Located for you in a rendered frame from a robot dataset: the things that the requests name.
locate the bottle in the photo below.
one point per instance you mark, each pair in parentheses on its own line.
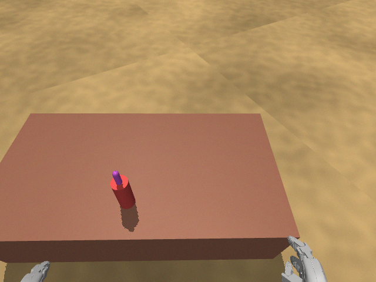
(122,190)

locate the left robot hand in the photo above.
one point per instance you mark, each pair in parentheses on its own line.
(38,273)

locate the right robot hand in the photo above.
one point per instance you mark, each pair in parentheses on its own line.
(308,267)

